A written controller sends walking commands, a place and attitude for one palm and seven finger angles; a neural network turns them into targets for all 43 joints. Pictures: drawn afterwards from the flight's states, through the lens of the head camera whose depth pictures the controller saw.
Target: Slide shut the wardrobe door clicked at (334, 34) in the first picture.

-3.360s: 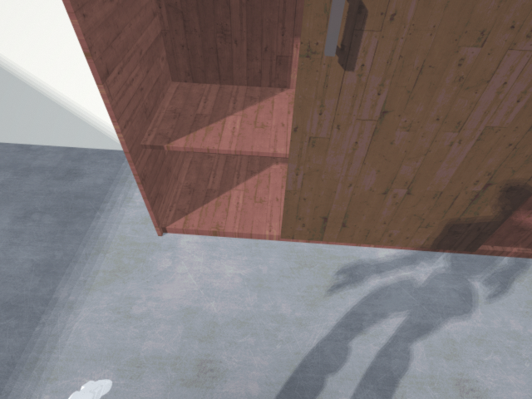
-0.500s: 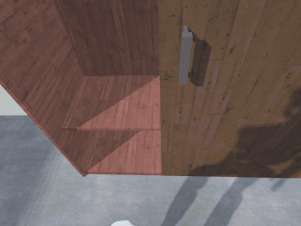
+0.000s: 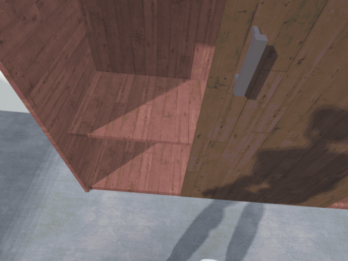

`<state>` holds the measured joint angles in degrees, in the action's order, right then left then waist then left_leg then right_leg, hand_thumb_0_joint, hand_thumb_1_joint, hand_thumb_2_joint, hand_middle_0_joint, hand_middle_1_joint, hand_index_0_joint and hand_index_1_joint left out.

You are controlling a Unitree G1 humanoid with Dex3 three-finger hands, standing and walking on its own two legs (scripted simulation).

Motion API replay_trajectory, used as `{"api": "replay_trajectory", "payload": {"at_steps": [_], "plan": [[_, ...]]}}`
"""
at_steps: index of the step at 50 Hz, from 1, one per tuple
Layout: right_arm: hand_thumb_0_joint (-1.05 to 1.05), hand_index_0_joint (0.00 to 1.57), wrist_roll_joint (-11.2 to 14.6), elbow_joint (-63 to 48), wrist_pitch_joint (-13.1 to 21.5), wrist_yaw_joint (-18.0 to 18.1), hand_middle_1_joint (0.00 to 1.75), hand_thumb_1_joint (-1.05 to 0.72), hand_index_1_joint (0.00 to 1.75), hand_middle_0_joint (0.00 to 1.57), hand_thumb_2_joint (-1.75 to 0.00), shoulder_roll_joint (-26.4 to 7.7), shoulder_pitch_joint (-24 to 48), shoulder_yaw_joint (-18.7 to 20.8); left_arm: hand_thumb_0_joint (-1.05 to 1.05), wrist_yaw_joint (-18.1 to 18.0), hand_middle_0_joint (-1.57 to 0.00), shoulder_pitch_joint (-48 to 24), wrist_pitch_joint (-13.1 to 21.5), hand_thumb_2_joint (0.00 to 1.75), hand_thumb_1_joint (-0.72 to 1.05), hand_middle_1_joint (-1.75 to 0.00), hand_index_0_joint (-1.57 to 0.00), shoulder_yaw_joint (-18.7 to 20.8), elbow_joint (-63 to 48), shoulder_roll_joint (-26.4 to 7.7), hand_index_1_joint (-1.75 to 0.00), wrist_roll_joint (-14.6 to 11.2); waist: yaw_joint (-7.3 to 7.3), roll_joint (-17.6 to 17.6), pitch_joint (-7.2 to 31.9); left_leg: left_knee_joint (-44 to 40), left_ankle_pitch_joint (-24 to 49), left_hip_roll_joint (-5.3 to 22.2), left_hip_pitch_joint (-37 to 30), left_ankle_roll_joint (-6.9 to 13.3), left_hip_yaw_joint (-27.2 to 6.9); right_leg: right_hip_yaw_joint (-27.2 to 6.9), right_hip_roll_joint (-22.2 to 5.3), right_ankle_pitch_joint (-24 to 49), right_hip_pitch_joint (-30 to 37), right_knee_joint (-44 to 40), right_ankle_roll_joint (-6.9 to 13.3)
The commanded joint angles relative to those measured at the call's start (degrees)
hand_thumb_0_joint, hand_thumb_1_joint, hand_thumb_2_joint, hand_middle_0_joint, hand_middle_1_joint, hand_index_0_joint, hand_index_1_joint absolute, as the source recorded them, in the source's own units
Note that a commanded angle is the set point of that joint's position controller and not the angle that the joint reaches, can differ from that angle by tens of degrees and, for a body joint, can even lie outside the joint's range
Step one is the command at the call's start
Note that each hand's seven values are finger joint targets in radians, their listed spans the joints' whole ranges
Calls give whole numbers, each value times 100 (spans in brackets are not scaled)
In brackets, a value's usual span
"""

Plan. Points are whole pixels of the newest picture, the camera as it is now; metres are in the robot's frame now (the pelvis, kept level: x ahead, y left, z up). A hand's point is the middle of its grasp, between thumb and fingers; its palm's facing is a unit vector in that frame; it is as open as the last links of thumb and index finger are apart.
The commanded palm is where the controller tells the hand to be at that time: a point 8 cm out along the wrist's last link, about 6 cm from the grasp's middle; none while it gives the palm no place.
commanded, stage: come to a stop and stand still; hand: right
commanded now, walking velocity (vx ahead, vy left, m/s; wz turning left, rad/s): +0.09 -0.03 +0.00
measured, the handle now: (246, 62) +0.50 -0.12 +0.20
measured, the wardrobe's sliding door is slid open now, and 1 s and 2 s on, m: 0.54 0.54 0.54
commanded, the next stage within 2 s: look again from close up in 0.82 s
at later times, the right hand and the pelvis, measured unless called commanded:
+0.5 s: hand out of the picture -0.04 -0.20 -0.17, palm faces +0.03 +0.98 -0.19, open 7.4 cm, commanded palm none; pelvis -0.01 -0.03 +0.00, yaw +1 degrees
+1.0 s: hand out of the picture -0.01 -0.20 -0.17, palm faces +0.03 +0.98 -0.21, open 7.4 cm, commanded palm none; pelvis -0.03 -0.02 +0.00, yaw +0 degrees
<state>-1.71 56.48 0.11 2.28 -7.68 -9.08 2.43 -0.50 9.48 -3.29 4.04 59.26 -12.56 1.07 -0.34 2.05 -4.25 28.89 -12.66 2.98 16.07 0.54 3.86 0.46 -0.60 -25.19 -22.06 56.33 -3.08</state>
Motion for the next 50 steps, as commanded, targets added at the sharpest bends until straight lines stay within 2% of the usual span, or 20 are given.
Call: {"api": "replay_trajectory", "payload": {"at_steps": [1, 4, 5, 6, 7, 8, 11, 16, 19, 21, 23, 26, 27, 28, 29, 30, 32, 33, 36, 50], "plan": [[0, 20, -33, -191, 5, 25, 30, -90, 30, 20, -90, -1365, -520, 310, 0, 12, -20, 302, 147, 90, 90, -30, -20, -29, -379, -82, -30, -40, -202, -1262, 649, -1053, 1421, 1412, -750, 987, -1370, 70, -82, -68, 183, -1366, 66], [0, 20, 29, -118, -28, -14, 30, -90, 30, 20, -90, -1258, -310, 254, 0, -22, -20, 867, 250, 90, 90, -30, -20, -120, -165, -9, -30, -37, 81, -1176, 689, -960, 221, 989, -119, 598, -1053, 284, 8, 887, 1399, -3036, 155], [0, 20, 72, -86, -49, -30, 30, -90, 30, 20, -90, -1064, -248, 188, 0, -34, -20, 1055, 309, 90, 90, -30, -20, -148, -58, -82, -30, -41, 159, -831, 591, -763, -418, 698, 225, 353, -837, 143, -107, 1176, 1835, -3627, 203], [0, 20, 121, -77, -81, -65, 30, -90, 30, 20, -90, -752, -362, 105, 0, -50, -20, 1002, 372, 90, 90, -30, -20, -128, -51, -367, -30, 14, 75, 196, 405, -371, -793, 219, 513, 66, -523, -740, -761, 1092, 1653, -4039, 413], [0, 20, 108, -63, -82, -103, 30, -90, 30, 20, -90, -580, -378, 51, 0, -71, -20, 800, 365, 90, 90, -30, -20, -116, -167, -620, -30, 35, -1, 586, 212, -80, -709, -11, 170, -99, -170, -1307, -1321, 482, 865, -4429, 689], [0, 20, 66, 34, -112, -107, 30, -90, 30, 20, -90, -552, -263, 28, 0, -97, -20, 508, 385, 90, 90, -30, -20, -121, -170, -658, -30, 48, 17, 1016, -75, 208, -733, -61, 12, -167, -92, -1662, -1442, -290, 312, -4910, 827], [0, 20, 26, 335, -138, -171, 30, -90, 30, 20, -90, -554, -574, -5, 0, -185, -20, 334, 412, 90, 90, -30, -20, -199, -101, -517, -30, 42, -64, 735, -449, 916, -790, -63, 179, -106, -306, -1378, -1278, -175, 339, -5038, 912], [0, 20, 91, 533, -57, -168, 30, -90, 30, 20, -90, -485, -753, -51, 0, -278, -20, 779, 471, 90, 90, -30, -20, -188, 234, -427, -30, 19, 78, 546, 142, 446, -918, -36, 350, -153, -326, -932, -1271, 3018, 1801, -4189, 1099], [0, 20, 112, 714, -31, -132, 30, -90, 30, 20, -90, -539, -1133, -46, 0, -313, -20, 901, 462, 90, 90, -30, -20, -172, 372, -418, -30, -31, -11, 293, 430, -697, 287, -22, -381, -121, -294, -663, -1094, 4193, 1882, -3523, 891], [0, 20, 116, 836, 2, -90, 30, -90, 30, 20, -90, -663, -1269, -47, 0, -304, -20, 987, 479, 90, 90, -30, -20, -190, 422, -252, -30, -75, 51, -18, 542, -742, 1492, 286, -984, 24, -526, -424, -812, 3406, 1450, -3429, 594], [0, 20, 112, 844, 18, -65, 30, -90, 30, 20, -90, -588, -1225, -59, 0, -292, -20, 929, 424, 90, 90, -30, -20, -218, 482, -145, -30, -66, 65, -679, 451, -625, 1969, 327, -917, 123, -643, -258, -655, 2756, 1329, -3445, 468], [0, 20, 138, 852, 45, -39, 30, -90, 30, 20, -90, -514, -1139, -100, 0, -274, -20, 997, 421, 90, 90, -30, -20, -276, 598, -40, -30, -67, 96, -431, 359, -779, 1444, 306, -811, 114, -663, -263, -611, 2294, 1364, -3641, 433], [0, 20, 134, 418, 169, -62, 30, -90, 30, 20, -90, -1075, -1049, -350, 0, -156, -20, 652, 431, 90, 90, -30, -20, -330, -76, -360, -30, -39, 153, -550, -508, -799, -34, -6, -122, 170, -548, -382, -345, 1769, 861, -3590, 430], [0, 20, 105, 394, 134, -8, 30, -90, 30, 20, -90, -681, -1148, -200, 0, -180, -20, 768, 526, 90, 90, -30, -20, -216, -129, -331, -30, 59, 52, 150, -73, -518, -368, 179, 155, 200, -807, -443, -501, 1416, 711, -3294, 466], [0, 20, 74, 329, 154, -9, 30, -90, 30, 20, -90, -700, -1163, -236, 0, -212, -20, 966, 549, 90, 90, -30, -20, -208, -121, -200, -30, 49, 123, 399, 382, -457, 19, 181, -51, 260, -831, -486, -504, 1633, 812, -3138, 510], [0, 20, 68, 299, 180, -9, 30, -90, 30, 20, -90, -621, -1258, -211, 0, -223, -20, 1048, 548, 90, 90, -30, -20, -190, -140, -140, -30, 28, 102, 202, 598, -512, 117, 190, -109, 279, -871, -442, -506, 1723, 854, -2987, 517], [0, 20, 79, 228, 206, 15, 30, -90, 30, 20, -90, -698, -1293, -176, 0, -207, -20, 1285, 533, 90, 90, -30, -20, -229, -182, -81, -30, 11, 157, -834, 824, -680, 670, 334, -464, 307, -975, -278, -386, 1867, 767, -2622, 525], [0, 20, 90, 207, 204, 28, 30, -90, 30, 20, -90, -644, -1249, -162, 0, -200, -20, 1305, 523, 90, 90, -30, -20, -219, -166, -68, -30, 11, 174, -990, 652, -725, 736, 415, -435, 342, -1046, -169, -303, 1666, 676, -2611, 500], [0, 20, 99, 137, 200, 57, 30, -90, 30, 20, -90, -663, -1226, -144, 0, -184, -20, 1271, 498, 90, 90, -30, -20, -231, -119, -16, -30, -5, 156, -393, 279, -613, 886, 372, -315, 340, -1007, -174, -328, 1730, 671, -2813, 482], [0, 20, 112, 156, 167, 55, 30, -90, 30, 20, -90, -754, -1186, -181, 0, -96, -20, 1019, 420, 90, 90, -30, -20, -311, 48, -140, -30, -32, 62, -269, -178, -941, -231, 256, -120, 159, -920, -270, -397, 1308, 760, -3312, 456]]}}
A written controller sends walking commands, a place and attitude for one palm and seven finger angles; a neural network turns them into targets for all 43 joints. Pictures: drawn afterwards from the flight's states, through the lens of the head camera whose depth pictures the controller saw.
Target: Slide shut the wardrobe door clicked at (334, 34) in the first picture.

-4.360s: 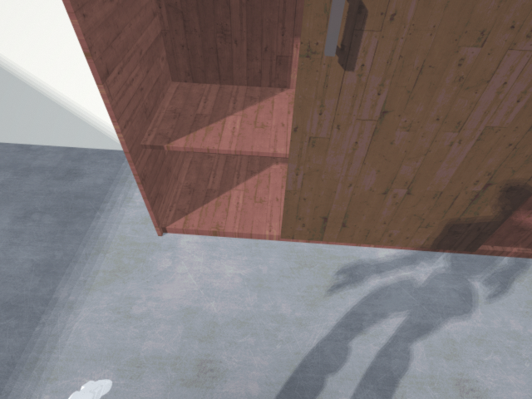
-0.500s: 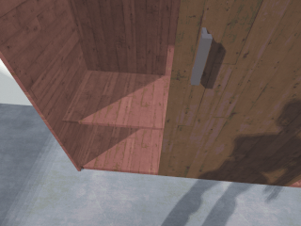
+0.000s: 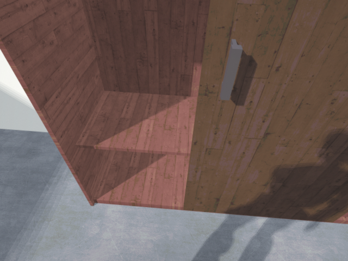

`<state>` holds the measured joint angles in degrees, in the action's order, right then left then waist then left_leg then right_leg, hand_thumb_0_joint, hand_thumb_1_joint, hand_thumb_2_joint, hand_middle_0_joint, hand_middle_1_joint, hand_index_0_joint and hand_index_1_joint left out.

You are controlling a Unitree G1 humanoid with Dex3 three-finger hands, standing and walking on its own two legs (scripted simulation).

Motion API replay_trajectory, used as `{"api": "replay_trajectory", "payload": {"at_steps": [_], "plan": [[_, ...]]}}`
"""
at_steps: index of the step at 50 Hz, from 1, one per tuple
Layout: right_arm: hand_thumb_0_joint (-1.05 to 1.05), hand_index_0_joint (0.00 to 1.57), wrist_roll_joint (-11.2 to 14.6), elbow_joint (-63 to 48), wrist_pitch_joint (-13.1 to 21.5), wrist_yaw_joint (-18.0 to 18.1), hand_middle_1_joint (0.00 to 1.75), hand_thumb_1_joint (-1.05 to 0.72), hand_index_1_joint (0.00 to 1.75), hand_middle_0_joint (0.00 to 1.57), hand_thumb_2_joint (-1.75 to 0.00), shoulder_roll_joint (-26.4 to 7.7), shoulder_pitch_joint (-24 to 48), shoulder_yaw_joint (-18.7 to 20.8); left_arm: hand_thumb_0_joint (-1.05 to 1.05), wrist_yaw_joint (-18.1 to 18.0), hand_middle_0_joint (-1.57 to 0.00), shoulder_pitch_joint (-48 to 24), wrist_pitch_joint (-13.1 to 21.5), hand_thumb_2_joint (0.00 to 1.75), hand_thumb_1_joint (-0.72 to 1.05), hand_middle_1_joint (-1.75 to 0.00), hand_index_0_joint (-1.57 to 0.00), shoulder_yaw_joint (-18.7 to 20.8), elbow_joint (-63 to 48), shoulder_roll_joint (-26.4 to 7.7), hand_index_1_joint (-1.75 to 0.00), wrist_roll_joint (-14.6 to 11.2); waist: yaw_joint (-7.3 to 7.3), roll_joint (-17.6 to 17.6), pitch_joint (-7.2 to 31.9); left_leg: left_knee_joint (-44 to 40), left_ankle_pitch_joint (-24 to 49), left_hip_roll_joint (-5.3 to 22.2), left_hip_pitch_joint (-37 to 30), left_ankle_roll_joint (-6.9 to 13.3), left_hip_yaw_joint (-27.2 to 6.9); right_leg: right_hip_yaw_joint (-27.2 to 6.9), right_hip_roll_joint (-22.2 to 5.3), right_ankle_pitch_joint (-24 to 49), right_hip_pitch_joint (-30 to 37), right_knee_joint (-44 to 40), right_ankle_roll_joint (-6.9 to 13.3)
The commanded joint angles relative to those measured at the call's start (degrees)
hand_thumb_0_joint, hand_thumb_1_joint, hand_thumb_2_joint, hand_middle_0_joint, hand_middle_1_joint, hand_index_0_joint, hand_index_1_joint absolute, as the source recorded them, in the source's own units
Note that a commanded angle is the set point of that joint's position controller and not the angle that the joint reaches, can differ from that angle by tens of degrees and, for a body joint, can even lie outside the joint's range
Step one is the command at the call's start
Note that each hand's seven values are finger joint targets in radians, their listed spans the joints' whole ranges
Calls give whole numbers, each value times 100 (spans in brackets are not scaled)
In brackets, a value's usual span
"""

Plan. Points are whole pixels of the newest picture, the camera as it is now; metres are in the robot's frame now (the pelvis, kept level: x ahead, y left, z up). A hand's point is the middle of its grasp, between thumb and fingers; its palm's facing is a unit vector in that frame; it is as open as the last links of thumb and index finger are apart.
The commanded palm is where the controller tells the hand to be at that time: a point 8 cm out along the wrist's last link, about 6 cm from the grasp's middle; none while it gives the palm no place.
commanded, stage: look again from close up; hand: right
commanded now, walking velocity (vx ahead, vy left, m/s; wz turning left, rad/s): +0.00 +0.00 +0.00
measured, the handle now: (229, 70) +0.53 -0.10 +0.20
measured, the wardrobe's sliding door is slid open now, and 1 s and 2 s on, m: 0.54 0.54 0.54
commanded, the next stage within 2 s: raise the hand with hooked fingers in 1.20 s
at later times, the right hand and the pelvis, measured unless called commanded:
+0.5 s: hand out of the picture -0.04 -0.19 -0.17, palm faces +0.03 +0.99 -0.16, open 7.4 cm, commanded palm none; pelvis -0.01 -0.04 +0.00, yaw +1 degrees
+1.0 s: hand out of the picture -0.01 -0.21 -0.18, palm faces +0.02 +0.99 -0.17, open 7.4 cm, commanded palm none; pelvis +0.00 -0.06 +0.00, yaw +1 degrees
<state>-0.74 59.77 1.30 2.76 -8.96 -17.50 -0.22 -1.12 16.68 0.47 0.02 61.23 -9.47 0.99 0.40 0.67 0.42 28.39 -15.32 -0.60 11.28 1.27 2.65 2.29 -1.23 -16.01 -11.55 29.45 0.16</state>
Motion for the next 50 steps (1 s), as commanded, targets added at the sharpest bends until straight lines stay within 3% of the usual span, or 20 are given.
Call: {"api": "replay_trajectory", "payload": {"at_steps": [1, 4, 6, 14, 26, 35, 41, 50], "plan": [[0, 20, 13, -148, 51, 4, 30, -90, 30, 20, -90, -608, -363, 80, 0, -35, -20, 298, 47, 90, 90, -30, -20, 93, -135, -447, -30, -28, -14, -123, -626, -906, 63, 624, 341, 80, -792, -451, -343, 404, -265, -652, 135], [0, 20, 11, -108, 40, 1, 30, -90, 30, 20, -90, -587, -368, 79, 0, -26, -20, 306, 37, 90, 90, -30, -20, 84, -73, -444, -30, -32, -20, -126, -672, -951, -103, 619, 348, 54, -749, -473, -342, 245, -309, -756, 131], [0, 20, 14, -45, 43, -1, 30, -90, 30, 20, -90, -536, -405, 72, 0, -34, -20, 306, 52, 90, 90, -30, -20, 77, -29, -448, -30, -37, -25, -12, -595, -905, 92, 608, 269, 42, -713, -497, -373, 339, -246, -816, 140], [0, 20, 4, 153, 36, 6, 30, -90, 30, 20, -90, -393, -572, 58, 0, -40, -20, 368, 60, 90, 90, -30, -20, 85, 121, -426, -30, -56, -39, -142, -476, -819, 269, 605, 128, -9, -618, -543, -416, 246, -203, -975, 166], [0, 20, -23, 309, 7, 25, 30, -90, 30, 20, -90, -204, -735, 48, 0, -58, -20, 439, 76, 90, 90, -30, -20, 106, 214, -363, -30, -64, -56, -34, -565, -665, 522, 600, 85, -61, -499, -648, -480, 190, -232, -1201, 223], [0, 20, -41, 312, -12, 32, 30, -90, 30, 20, -90, -168, -738, 65, 0, -66, -20, 477, 86, 90, 90, -30, -20, 116, 197, -354, -30, -59, -54, -13, -621, -609, 651, 597, 50, -100, -434, -691, -499, 317, -218, -1315, 239], [0, 20, -34, 321, -16, 38, 30, -90, 30, 20, -90, -165, -705, 82, 0, -83, -20, 514, 109, 90, 90, -30, -20, 110, 202, -354, -30, -59, -46, -63, -493, -595, 818, 626, -28, -117, -426, -651, -494, 867, -2, -1255, 242], [0, 20, -40, 346, -46, 26, 30, -90, 30, 20, -90, -164, -686, 88, 0, -84, -20, 525, 93, 90, 90, -30, -20, 105, 192, -380, -30, -49, -52, 1, -645, -611, 708, 620, -9, -127, -396, -702, -495, 518, -82, -1438, 221]]}}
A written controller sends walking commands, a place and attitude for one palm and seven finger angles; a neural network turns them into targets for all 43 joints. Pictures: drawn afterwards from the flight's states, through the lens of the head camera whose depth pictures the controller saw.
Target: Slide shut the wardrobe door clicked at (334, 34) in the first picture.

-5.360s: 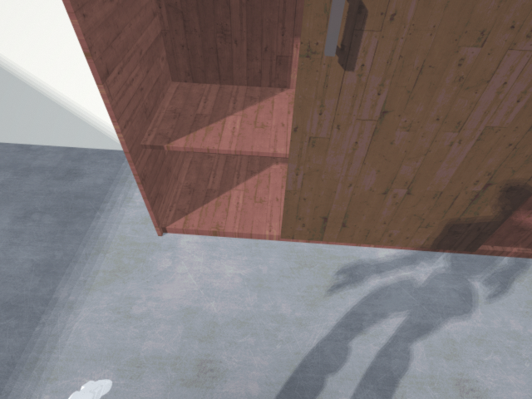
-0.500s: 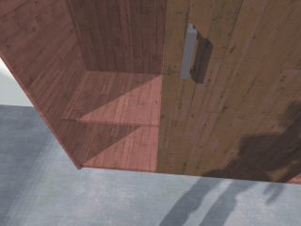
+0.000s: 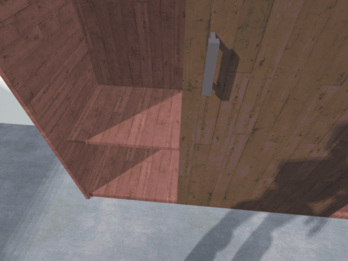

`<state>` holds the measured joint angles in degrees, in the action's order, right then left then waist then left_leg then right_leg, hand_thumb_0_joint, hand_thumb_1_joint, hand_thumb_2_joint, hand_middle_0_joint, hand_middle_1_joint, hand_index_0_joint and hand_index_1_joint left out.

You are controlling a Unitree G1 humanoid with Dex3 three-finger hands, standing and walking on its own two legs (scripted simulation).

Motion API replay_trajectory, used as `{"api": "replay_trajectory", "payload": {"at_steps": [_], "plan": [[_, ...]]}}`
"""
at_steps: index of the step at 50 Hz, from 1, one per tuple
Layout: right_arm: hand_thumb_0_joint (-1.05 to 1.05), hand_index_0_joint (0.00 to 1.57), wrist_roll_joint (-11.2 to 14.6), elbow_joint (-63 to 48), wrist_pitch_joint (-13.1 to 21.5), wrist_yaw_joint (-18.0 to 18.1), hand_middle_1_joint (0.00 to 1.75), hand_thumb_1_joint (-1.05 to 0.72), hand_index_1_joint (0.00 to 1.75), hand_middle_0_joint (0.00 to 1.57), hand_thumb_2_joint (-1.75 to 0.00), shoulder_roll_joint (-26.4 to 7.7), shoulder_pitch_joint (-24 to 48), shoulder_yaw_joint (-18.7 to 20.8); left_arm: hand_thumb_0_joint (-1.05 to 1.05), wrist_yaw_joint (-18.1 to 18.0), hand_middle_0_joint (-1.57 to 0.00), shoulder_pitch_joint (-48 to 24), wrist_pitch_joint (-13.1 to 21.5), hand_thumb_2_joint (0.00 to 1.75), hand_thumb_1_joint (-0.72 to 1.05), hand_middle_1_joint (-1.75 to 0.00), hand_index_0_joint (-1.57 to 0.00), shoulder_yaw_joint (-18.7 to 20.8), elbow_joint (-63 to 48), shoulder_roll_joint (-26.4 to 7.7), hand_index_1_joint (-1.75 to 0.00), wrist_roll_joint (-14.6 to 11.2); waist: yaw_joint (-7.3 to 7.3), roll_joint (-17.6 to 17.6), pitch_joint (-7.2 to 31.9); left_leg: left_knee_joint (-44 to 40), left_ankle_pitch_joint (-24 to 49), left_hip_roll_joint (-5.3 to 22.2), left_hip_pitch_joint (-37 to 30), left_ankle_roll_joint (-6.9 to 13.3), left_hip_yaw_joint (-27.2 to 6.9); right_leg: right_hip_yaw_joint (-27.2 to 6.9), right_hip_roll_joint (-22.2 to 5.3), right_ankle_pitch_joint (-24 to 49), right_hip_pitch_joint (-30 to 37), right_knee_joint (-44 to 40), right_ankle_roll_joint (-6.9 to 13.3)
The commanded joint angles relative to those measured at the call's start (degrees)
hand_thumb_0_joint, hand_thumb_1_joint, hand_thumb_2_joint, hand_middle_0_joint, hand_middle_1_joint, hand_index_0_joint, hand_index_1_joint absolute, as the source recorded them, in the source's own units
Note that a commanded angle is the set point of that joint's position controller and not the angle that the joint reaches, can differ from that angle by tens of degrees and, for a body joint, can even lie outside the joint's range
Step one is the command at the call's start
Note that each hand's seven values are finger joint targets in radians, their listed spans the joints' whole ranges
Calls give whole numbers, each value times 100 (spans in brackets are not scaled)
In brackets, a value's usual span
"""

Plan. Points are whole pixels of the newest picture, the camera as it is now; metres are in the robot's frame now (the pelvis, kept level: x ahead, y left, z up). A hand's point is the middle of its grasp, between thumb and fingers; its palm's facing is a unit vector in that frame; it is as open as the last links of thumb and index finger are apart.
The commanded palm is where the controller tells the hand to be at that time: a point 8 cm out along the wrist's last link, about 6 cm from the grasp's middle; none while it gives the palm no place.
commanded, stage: look again from close up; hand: right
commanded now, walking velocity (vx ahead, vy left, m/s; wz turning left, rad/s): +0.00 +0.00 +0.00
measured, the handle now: (209, 64) +0.53 -0.05 +0.20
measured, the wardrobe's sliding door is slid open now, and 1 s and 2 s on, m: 0.54 0.54 0.54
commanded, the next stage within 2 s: raise the hand with hooked fingers in 0.20 s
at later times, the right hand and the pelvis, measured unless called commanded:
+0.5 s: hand (268, 241) +0.19 -0.19 -0.02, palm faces +0.27 +0.94 -0.18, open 7.5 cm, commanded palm +0.13 -0.23 -0.03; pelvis +0.00 +0.02 -0.02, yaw -3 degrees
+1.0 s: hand (282, 231) +0.19 -0.19 +0.04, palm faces +0.05 +1.00 -0.09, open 10.3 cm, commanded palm +0.16 -0.25 +0.06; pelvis -0.01 +0.05 -0.04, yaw -5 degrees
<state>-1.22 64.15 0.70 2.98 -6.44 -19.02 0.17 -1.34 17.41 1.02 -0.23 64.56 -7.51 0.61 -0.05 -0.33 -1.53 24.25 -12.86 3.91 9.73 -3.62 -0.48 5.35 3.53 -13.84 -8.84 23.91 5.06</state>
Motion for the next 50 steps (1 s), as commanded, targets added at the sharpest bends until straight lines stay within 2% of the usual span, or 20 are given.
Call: {"api": "replay_trajectory", "payload": {"at_steps": [1, 14, 15, 16, 17, 18, 19, 21, 23, 24, 25, 26, 27, 28, 32, 36, 38, 42, 46, 50], "plan": [[0, 20, 8, -83, 16, 2, 30, -90, 30, 20, -90, -408, -543, 47, 0, -63, -20, 453, 40, 90, 90, -30, -20, 130, -137, -575, -30, -11, -8, 100, -457, -195, 502, 176, 157, 358, -77, -1000, -973, 355, -321, -886, -265], [0, 20, 25, -56, 28, 8, 30, -90, 30, 20, -90, -405, -559, 61, 0, -82, -20, 534, 54, 90, 90, -30, -20, 115, -79, -530, -30, -16, 4, -82, -300, -229, 670, 205, 98, 375, -138, -872, -933, 934, -109, -676, -258], [0, 20, -58, 22, 135, 183, 30, -90, 30, 20, -90, -724, -504, -24, 0, -14, -20, 88, 142, 90, 90, -30, -20, 78, -554, -846, -30, -58, -74, -561, -337, -47, 1562, 282, 208, 358, -163, -846, -1098, 2578, -515, 335, -395], [0, 20, 997, -8904, 1296, 171, 32, -88, 32, 20, -89, -1861, 3643, 462, 0, -231, -20, 226, 899, 90, 90, -30, -20, 240, -2533, -1821, -30, -259, 707, 556, 2591, 583, 1116, -388, 333, 379, 438, -1030, -688, 2498, 1408, -83, -692], [0, 20, 725, -9167, 1223, 496, 33, -85, 33, 20, -88, -2296, 3124, 799, 0, -408, -20, -246, 1495, 90, 90, -30, -20, -4, -2266, -1310, -30, -297, 499, 1482, 2242, 1331, -238, -503, 928, 417, 354, -847, -840, 1783, 1436, -446, -744], [0, 21, 666, -7223, 388, 614, 34, -83, 34, 21, -87, -528, -43, -112, 0, -298, -20, -285, 1834, 90, 90, -30, -20, 50, -2326, -1011, -30, -303, 204, 1507, 1409, 1622, -1092, -419, 1540, 530, 437, -1138, -893, 1035, 538, -780, -867], [0, 21, 901, -6802, 3, 672, 36, -81, 36, 21, -86, 286, -538, -646, 0, -300, -20, -212, 1944, 90, 90, -30, -20, 91, -2103, -958, -30, -418, 234, 1128, 577, 1657, -727, -326, 1603, 461, 433, -1208, -691, 427, -121, -701, -868], [0, 21, 971, -7707, 439, 568, 39, -76, 39, 21, -84, -367, -145, -272, 0, -323, -20, -296, 2153, 90, 90, -30, -20, 246, -2547, -1330, -30, -356, 261, 858, 426, 931, -574, -346, 1301, 493, 506, -1096, -570, -267, -683, -62, -703], [0, 21, 1004, -7024, 940, 203, 42, -71, 42, 21, -82, -870, -397, 574, 0, -273, -20, -308, 2123, 90, 90, -30, -20, 319, -2884, -1392, -30, -208, 225, -519, 352, 617, -668, -401, 1484, 524, 521, -1026, -356, -423, -1472, 536, -607], [0, 22, 1132, -6167, 1321, -112, 43, -69, 43, 22, -81, -957, -615, 1016, 0, -292, -20, -422, 2039, 90, 90, -30, -20, 414, -2955, -1394, -30, -198, 137, -1740, 2, 778, -1123, -445, 1872, 492, 571, -927, -372, -567, -2018, 877, -566], [0, 22, 1281, -5533, 1753, -553, 45, -67, 45, 22, -80, -573, -1058, 894, 0, -247, -20, -557, 2006, 90, 90, -30, -20, 461, -3114, -1399, -30, -178, 30, -2305, -166, 963, -1526, -451, 2206, 475, 533, -764, -309, -641, -2488, 1245, -526], [0, 22, 1488, -5319, 2201, -1036, 47, -64, 47, 22, -79, -459, -1503, 981, 0, -165, -20, -609, 1984, 90, 90, -30, -20, 529, -3295, -1384, -30, -188, -142, -2284, 75, 1178, -1609, -436, 2263, 495, 442, -637, -250, -622, -2736, 1537, -541], [0, 22, 1663, -5038, 2536, -1571, 48, -62, 48, 22, -78, -658, -1835, 1267, 0, -35, -20, -622, 1939, 90, 90, -30, -20, 600, -3506, -1392, -30, -249, -334, -1620, 193, 1363, -1221, -371, 2075, 604, 275, -562, -170, -379, -2815, 1745, -601], [0, 22, 1855, -5251, 2836, -2092, 50, -60, 50, 22, -77, -908, -1768, 1457, 0, 51, -20, -769, 1920, 90, 90, -30, -20, 598, -3772, -1436, -30, -259, -321, -1008, 505, 1544, -826, -299, 1868, 631, 168, -481, -101, -239, -2835, 1935, -619], [0, 23, 2119, -6523, 2273, -2582, 55, -50, 55, 23, -73, -1932, -1278, 2426, 0, -12, -20, -1002, 1646, 90, 90, -30, -20, 557, -4452, -1373, -30, -302, -586, 78, 1421, 1702, -75, -213, 1147, 539, -233, -298, -24, 120, -2880, 2130, -483], [0, 24, 2244, -8087, 2375, -2172, 62, -41, 62, 24, -69, -1986, -9, 2534, 0, -167, -20, -645, 1495, 90, 90, -30, -20, 468, -4476, -1258, -30, -248, -110, 527, 1645, 1620, 407, -299, 1452, 388, -309, -485, -223, 342, -2411, 2314, -386], [0, 24, 2170, -8594, 2719, -2125, 64, -36, 64, 24, -67, -1956, 565, 2297, 0, -207, -20, -476, 1519, 90, 90, -30, -20, 419, -4312, -1294, -30, -204, 126, 615, 1815, 1700, 718, -378, 1501, 389, -267, -610, -296, 501, -2160, 2391, -339], [0, 25, 2194, -8017, 2794, -2574, 70, -27, 70, 25, -63, -1767, 1005, 1624, 0, -278, -20, -464, 1734, 90, 90, -30, -20, 286, -3943, -1456, -30, -287, 443, 617, 1272, 1449, 309, -452, 1862, 425, -176, -770, -349, 268, -2007, 2368, -274], [0, 25, 2237, -7311, 2021, -2971, 76, -18, 76, 25, -59, -2419, 1075, 2051, 0, -408, -20, -690, 1801, 90, 90, -30, -20, 205, -3885, -1542, -30, -398, 204, 329, 1239, 926, -534, -299, 1454, 375, -343, -801, -363, -118, -2056, 2011, -249], [0, 26, 2542, -7181, 1463, -2835, 82, -8, 82, 26, -55, -2702, 855, 2785, 0, -426, -20, -869, 1822, 90, 90, -30, -20, 87, -3979, -1397, -30, -386, -159, 24, 1573, 803, -101, -235, 701, 340, -249, -845, -362, 271, -1888, 1668, -290]]}}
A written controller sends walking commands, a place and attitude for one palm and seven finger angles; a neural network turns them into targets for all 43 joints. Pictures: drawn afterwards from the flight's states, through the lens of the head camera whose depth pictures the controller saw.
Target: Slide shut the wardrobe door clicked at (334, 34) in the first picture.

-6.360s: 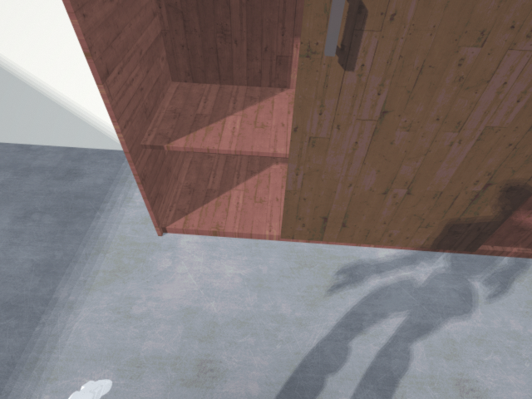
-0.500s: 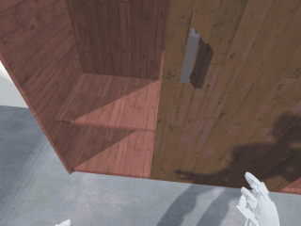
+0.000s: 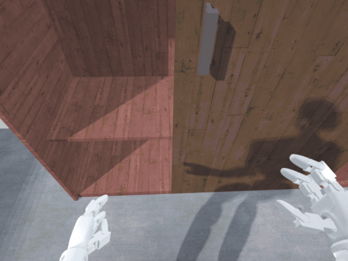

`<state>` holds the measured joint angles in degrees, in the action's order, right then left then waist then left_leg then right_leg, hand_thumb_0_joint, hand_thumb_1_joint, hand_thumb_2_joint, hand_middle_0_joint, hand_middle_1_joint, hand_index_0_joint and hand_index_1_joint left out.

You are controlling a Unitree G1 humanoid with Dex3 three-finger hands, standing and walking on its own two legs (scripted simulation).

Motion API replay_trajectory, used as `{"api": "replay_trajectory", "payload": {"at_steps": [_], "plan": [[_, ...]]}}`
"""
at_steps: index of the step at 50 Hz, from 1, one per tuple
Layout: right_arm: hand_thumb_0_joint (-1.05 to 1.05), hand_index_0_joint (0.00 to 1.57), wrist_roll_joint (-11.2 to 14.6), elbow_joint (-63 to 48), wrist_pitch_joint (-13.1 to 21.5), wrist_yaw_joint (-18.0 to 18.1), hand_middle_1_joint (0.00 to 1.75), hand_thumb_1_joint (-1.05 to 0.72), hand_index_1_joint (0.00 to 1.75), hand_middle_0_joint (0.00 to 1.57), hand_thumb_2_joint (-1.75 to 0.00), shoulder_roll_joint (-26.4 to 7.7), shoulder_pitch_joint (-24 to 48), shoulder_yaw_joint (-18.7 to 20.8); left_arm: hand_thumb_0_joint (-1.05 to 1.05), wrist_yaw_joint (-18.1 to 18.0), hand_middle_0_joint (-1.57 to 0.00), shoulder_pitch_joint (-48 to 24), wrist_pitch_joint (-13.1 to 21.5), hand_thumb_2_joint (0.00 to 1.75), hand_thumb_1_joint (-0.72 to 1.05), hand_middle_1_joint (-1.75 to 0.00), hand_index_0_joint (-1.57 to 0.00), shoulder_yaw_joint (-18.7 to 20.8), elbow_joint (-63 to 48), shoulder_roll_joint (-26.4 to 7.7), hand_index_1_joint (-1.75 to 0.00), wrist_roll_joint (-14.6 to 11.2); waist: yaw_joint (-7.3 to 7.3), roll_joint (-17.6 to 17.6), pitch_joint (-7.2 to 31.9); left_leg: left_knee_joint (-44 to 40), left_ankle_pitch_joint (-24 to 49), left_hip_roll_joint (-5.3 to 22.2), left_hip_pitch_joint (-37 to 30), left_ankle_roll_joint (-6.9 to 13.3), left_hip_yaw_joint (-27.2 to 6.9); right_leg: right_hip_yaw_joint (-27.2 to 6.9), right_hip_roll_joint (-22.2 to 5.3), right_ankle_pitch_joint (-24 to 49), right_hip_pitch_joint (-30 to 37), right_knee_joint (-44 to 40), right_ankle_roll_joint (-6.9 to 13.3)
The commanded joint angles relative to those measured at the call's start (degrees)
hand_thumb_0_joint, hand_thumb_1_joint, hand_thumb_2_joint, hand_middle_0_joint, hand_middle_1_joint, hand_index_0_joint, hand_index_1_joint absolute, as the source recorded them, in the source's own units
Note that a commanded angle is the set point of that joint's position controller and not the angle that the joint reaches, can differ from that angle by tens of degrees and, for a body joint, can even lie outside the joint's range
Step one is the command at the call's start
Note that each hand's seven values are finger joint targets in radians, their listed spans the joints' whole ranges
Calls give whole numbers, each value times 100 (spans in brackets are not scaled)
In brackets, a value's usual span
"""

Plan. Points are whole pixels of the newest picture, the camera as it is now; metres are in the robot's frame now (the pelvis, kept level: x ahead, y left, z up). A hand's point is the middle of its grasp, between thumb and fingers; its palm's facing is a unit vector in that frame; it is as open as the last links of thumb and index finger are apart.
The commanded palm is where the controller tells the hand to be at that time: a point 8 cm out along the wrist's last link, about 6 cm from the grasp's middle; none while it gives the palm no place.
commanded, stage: raise the hand with hooked fingers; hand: right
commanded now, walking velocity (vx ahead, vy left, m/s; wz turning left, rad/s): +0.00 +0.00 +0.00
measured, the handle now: (205, 40) +0.54 -0.06 +0.24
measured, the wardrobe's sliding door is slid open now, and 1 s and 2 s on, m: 0.54 0.54 0.54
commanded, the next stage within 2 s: move the hooked fingers beside the handle in 1.40 s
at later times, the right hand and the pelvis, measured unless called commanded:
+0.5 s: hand out of the picture +0.26 -0.29 +0.18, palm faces +0.04 +0.99 -0.10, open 13.2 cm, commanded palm +0.23 -0.33 +0.19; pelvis +0.01 -0.04 +0.03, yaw +1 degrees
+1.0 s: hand out of the picture +0.30 -0.32 +0.27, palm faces +0.05 +0.99 -0.12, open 14.0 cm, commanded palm +0.26 -0.35 +0.26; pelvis +0.01 -0.03 +0.04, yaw +1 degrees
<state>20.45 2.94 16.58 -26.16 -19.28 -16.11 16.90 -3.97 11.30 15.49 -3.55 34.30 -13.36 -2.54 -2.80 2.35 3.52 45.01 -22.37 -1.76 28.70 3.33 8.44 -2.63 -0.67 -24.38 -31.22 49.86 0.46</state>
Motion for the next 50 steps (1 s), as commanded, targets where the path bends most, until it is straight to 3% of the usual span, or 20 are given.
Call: {"api": "replay_trajectory", "payload": {"at_steps": [1, 2, 5, 7, 11, 12, 15, 17, 22, 25, 28, 31, 33, 35, 38, 42, 44, 45, 47, 50], "plan": [[0, 26, 456, -1125, -165, 137, 84, -6, 84, 26, -54, -1341, 516, 1168, 0, -144, -20, -284, 398, 90, 90, -30, -20, 400, -964, -787, -30, -59, 74, -260, 1130, -1247, 1131, 324, -1284, -371, -1066, -50, 60, 1455, 413, -1011, 156], [0, 26, 533, -977, -230, 194, 86, -4, 86, 26, -53, -1426, 344, 1393, 0, -119, -20, -309, 405, 90, 90, -30, -20, 395, -955, -786, -30, -50, -26, -326, 1196, -1227, 1471, 349, -1531, -390, -1101, -57, 59, 1625, 446, -1030, 122], [0, 27, 518, -1228, -250, 245, 90, 3, 90, 27, -50, -1200, 224, 1213, 0, -38, -20, -242, 494, 90, 90, -30, -20, 389, -941, -776, -30, -69, -1, -239, 1109, -1192, 2008, 297, -1470, -395, -873, 16, 55, 1867, 681, -1258, 116], [0, 27, 491, -1103, -376, 213, 93, 8, 93, 27, -48, -1145, 309, 1095, 0, -38, -20, -254, 548, 90, 90, -30, -20, 395, -926, -832, -30, -82, 4, -324, 780, -1279, 1887, 268, -1400, -351, -839, 8, 42, 1840, 695, -1371, 120], [0, 28, 383, -1649, -553, 252, 99, 17, 99, 28, -44, -1361, 777, 1119, 0, -91, -20, -186, 668, 90, 90, -30, -20, 438, -887, -877, -30, -131, 51, 15, 906, -1364, 1626, 156, -1292, -299, -584, 33, 37, 1848, 1224, -1652, 166], [0, 28, 381, -1721, -608, 284, 100, 20, 100, 28, -43, -1438, 962, 1138, 0, -113, -20, -194, 686, 90, 90, -30, -20, 411, -873, -888, -30, -114, 22, 0, 775, -1413, 1556, 131, -1370, -248, -551, -19, 43, 1851, 1238, -1730, 158], [0, 28, 287, -2069, -687, 418, 105, 27, 105, 28, -40, -1576, 1269, 1270, 0, -143, -20, -218, 755, 90, 90, -30, -20, 402, -808, -851, -30, -119, 9, 419, 913, -1471, 1555, 97, -1374, -214, -420, -77, 24, 1958, 1668, -1946, 128], [0, 29, 272, -2039, -799, 461, 108, 31, 108, 29, -38, -1636, 1481, 1279, 0, -167, -20, -207, 764, 90, 90, -30, -20, 374, -741, -862, -30, -120, 8, 308, 746, -1576, 1622, 79, -1483, -183, -379, -142, 11, 2068, 1763, -2070, 97], [0, 29, 194, -1791, -1268, 415, 115, 43, 115, 29, -33, -1685, 1938, 1265, 0, -180, -20, -315, 707, 90, 90, -30, -20, 311, -670, -861, -30, -157, -22, 521, 463, -1788, 1578, 57, -1510, -157, -348, -235, -13, 2058, 2003, -2375, 29], [0, 30, 181, -1793, -1572, 359, 120, 50, 120, 30, -30, -1762, 2339, 1282, 0, -191, -20, -400, 640, 90, 90, -30, -20, 274, -713, -854, -30, -173, 7, 355, 552, -1861, 1622, 57, -1560, -179, -343, -287, -21, 2072, 2185, -2488, 23], [0, 30, 156, -1661, -1834, 310, 120, 50, 120, 30, -30, -1884, 2713, 1330, 0, -176, -20, -477, 508, 90, 90, -30, -20, 211, -699, -843, -30, -193, 7, 395, 430, -1971, 1599, 47, -1593, -157, -359, -309, -13, 2021, 2239, -2585, 7], [0, 30, 118, -1694, -2057, 258, 120, 50, 120, 30, -30, -2086, 3206, 1395, 0, -200, -20, -575, 412, 90, 90, -30, -20, 162, -745, -828, -30, -200, 11, 424, 617, -2007, 1605, 51, -1653, -152, -366, -363, -11, 2054, 2423, -2653, -12], [0, 30, 122, -1630, -2156, 231, 120, 50, 120, 30, -30, -2187, 3362, 1482, 0, -188, -20, -603, 330, 90, 90, -30, -20, 147, -720, -829, -30, -204, 15, 251, 652, -2079, 1706, 39, -1729, -145, -370, -346, 0, 2152, 2470, -2655, 1], [0, 30, 99, -1723, -2270, 187, 120, 50, 120, 30, -30, -2353, 3663, 1567, 0, -188, -20, -686, 290, 90, 90, -30, -20, 120, -755, -807, -30, -200, -8, 487, 822, -2076, 1852, 58, -1790, -128, -376, -365, 7, 2402, 2642, -2667, -42], [0, 30, 117, -1359, -2478, 131, 120, 50, 120, 30, -30, -2432, 3815, 1634, 0, -168, -20, -722, 185, 90, 90, -30, -20, 98, -697, -816, -30, -226, 7, 416, 662, -2187, 1891, 62, -1792, -125, -399, -296, 36, 2330, 2560, -2665, -10], [0, 30, 99, -1181, -2707, 49, 120, 50, 120, 30, -30, -2698, 4243, 1693, 0, -158, -20, -802, 97, 90, 90, -30, -20, 84, -706, -837, -30, -253, -14, 281, 705, -2254, 1834, 98, -1895, -103, -419, -301, 45, 2275, 2549, -2707, 7], [0, 30, 92, -1249, -2779, -9, 120, 50, 120, 30, -30, -2859, 4524, 1790, 0, -145, -20, -865, 93, 90, 90, -30, -20, 93, -738, -858, -30, -266, -15, 407, 885, -2240, 1985, 106, -1918, -105, -435, -292, 64, 2412, 2670, -2687, 20], [0, 30, 98, -1174, -2820, -36, 120, 50, 120, 30, -30, -2940, 4558, 1864, 0, -145, -20, -861, 86, 90, 90, -30, -20, 102, -748, -862, -30, -265, -21, 385, 952, -2235, 2037, 117, -1943, -107, -444, -281, 76, 2448, 2696, -2671, 31], [0, 30, 128, -935, -2903, -79, 120, 50, 120, 30, -30, -2647, 4242, 1659, 0, -112, -20, -845, 36, 90, 90, -30, -20, 98, -748, -847, -30, -290, -16, 247, 777, -2248, 2012, 131, -1972, -98, -430, -254, 59, 2423, 2553, -2671, 8], [0, 30, 185, -624, -3064, -158, 120, 50, 120, 30, -30, -2646, 3837, 1739, 0, -74, -20, -845, -24, 90, 90, -30, -20, 145, -779, -939, -30, -309, -40, 20, 733, -2190, 2080, 133, -1873, -123, -438, -227, 72, 2377, 2427, -2635, 37]]}}
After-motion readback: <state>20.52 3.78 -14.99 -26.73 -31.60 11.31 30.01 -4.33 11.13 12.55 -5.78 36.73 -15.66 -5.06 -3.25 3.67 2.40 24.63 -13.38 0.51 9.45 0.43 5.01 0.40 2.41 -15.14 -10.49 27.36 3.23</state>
